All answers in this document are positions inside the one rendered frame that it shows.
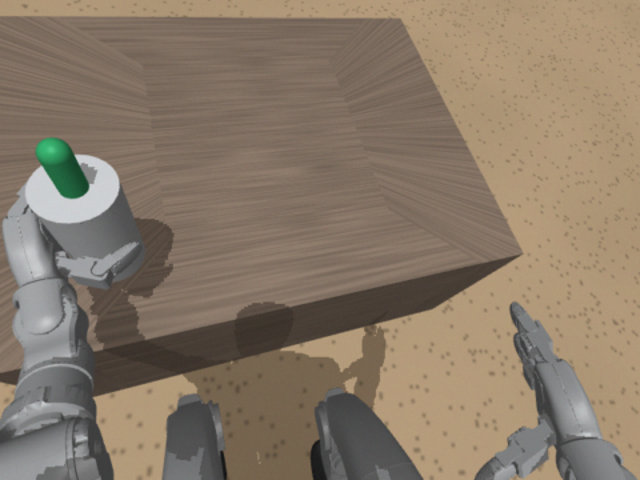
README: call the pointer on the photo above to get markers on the left robot hand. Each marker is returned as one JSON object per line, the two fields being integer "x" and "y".
{"x": 33, "y": 253}

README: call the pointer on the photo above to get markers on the left robot arm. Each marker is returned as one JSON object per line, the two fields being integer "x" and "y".
{"x": 49, "y": 431}

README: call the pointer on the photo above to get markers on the right robot foot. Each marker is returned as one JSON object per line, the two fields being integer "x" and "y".
{"x": 318, "y": 471}

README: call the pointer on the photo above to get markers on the right robot hand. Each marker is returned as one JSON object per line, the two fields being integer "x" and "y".
{"x": 565, "y": 412}

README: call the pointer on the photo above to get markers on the bottle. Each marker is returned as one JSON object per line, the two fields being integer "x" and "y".
{"x": 80, "y": 200}

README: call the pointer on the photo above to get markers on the right robot arm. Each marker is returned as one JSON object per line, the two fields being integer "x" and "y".
{"x": 591, "y": 459}

